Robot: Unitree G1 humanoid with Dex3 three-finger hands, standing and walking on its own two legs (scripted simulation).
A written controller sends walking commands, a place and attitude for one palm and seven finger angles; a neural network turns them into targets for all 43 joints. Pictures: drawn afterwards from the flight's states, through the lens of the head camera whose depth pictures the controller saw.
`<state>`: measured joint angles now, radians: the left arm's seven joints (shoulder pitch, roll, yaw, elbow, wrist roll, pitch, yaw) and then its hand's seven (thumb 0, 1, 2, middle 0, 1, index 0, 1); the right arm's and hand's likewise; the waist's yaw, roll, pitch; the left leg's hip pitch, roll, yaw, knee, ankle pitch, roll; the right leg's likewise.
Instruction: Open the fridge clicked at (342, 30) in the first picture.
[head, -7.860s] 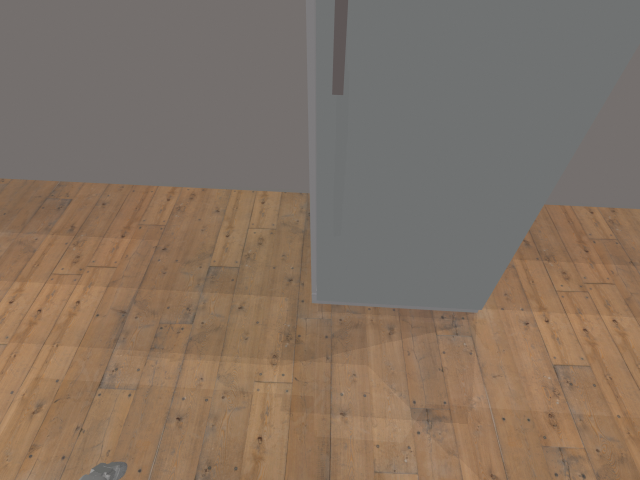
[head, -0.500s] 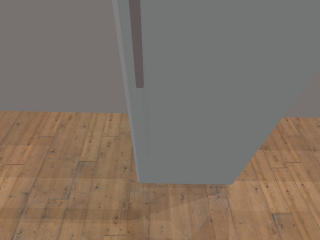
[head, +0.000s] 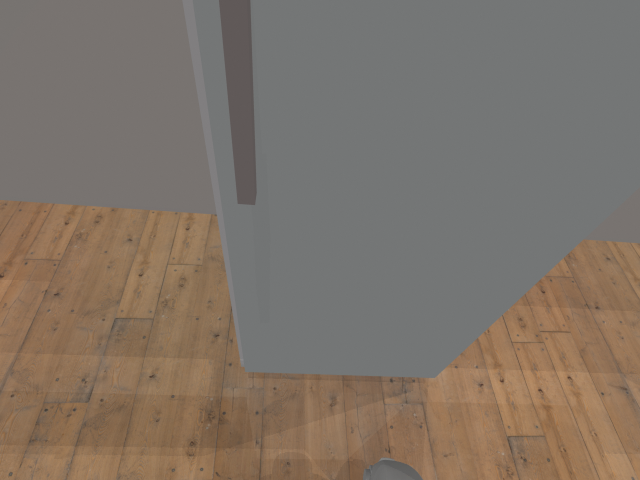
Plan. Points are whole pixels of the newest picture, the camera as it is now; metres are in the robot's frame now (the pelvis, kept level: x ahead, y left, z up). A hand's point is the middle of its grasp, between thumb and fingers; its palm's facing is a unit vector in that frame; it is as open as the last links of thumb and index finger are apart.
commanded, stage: come to a stop and stand still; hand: left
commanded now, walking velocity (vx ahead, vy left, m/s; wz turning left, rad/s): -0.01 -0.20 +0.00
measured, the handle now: (242, 66) +0.43 +0.13 +0.27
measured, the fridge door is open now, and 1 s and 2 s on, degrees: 0 0 0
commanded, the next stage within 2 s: look again from close up in 1.86 s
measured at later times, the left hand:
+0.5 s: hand out of the picture +0.08 +0.14 -0.19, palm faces +0.12 -0.97 -0.20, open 7.3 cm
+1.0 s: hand out of the picture -0.05 +0.11 -0.18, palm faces +0.09 -0.98 -0.16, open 7.4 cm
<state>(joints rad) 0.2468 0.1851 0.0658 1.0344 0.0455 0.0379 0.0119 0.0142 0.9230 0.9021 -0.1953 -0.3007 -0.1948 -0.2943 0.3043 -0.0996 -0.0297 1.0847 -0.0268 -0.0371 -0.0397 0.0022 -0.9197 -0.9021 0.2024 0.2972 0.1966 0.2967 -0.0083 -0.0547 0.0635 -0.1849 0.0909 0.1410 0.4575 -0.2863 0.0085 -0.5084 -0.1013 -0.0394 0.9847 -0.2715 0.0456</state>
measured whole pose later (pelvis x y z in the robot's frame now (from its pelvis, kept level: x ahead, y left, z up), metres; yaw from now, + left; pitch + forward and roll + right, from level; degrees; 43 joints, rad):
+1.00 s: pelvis -0.02 -0.04 +0.00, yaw +3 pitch -1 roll +0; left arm 0.32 0.11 0.00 1.13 0.02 0.00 0.04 0.01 0.91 0.90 -0.20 -0.30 -0.20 -0.29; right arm 0.24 -0.16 -0.03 1.10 -0.01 0.00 -0.02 -0.01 -0.94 -0.90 0.20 0.30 0.20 0.30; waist 0.00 0.00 0.03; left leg -0.21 -0.01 0.13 0.42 -0.18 0.05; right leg -0.13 -0.04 -0.06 0.44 -0.28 0.01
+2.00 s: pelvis -0.01 -0.03 -0.01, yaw +1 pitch -1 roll +0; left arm 0.31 0.14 -0.02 1.09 0.02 -0.01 0.04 0.01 0.91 0.90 -0.20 -0.30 -0.20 -0.29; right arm 0.28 -0.17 0.01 1.09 -0.01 -0.03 -0.02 0.01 -0.91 -0.90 0.20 0.30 0.19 0.30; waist 0.00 0.00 0.02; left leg -0.23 -0.01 0.15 0.45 -0.22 0.07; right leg -0.16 -0.04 -0.04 0.47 -0.30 0.02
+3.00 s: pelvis -0.01 -0.05 -0.02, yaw +5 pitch +2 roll +1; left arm 0.43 0.21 0.05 0.06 -0.14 -0.11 0.09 0.04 0.89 0.87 -0.20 -0.35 -0.20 -0.34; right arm 0.33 -0.24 -0.01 0.80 0.03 -0.26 -0.05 0.02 -0.92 -0.90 0.20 0.30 0.20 0.30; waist -0.04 0.03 -0.05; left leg -0.36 -0.02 0.09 0.59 -0.27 0.04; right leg -0.27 -0.05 -0.08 0.63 -0.38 0.00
